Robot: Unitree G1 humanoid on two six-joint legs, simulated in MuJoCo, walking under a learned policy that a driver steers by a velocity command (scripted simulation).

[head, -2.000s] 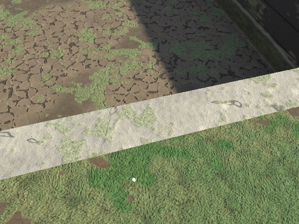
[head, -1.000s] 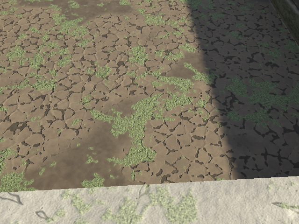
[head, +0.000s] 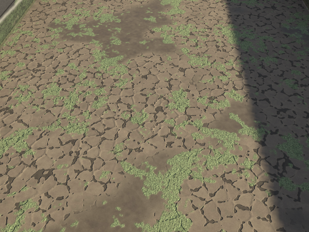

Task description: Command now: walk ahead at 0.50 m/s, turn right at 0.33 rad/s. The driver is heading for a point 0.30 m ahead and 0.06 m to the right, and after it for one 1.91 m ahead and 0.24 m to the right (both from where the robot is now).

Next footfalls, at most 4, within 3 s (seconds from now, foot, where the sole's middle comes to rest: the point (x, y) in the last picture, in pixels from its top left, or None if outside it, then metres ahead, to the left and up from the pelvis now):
0.06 right None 0.10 -0.11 -0.77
0.42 left None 0.13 0.06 -0.77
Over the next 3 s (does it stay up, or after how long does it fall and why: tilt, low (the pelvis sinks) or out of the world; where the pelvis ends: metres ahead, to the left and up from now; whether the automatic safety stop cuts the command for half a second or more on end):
stays up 0.10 -0.04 0.02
